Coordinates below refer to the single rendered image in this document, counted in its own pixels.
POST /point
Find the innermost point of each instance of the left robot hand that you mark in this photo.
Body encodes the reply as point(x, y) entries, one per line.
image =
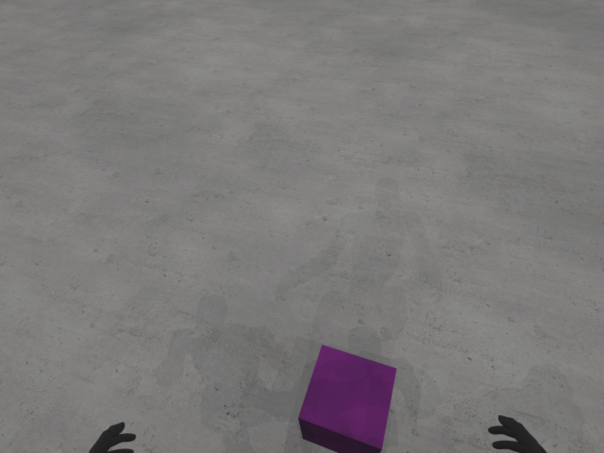
point(112, 437)

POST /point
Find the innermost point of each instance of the right robot hand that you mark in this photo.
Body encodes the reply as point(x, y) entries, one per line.
point(525, 442)

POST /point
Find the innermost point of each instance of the carton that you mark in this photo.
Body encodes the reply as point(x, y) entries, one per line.
point(347, 403)

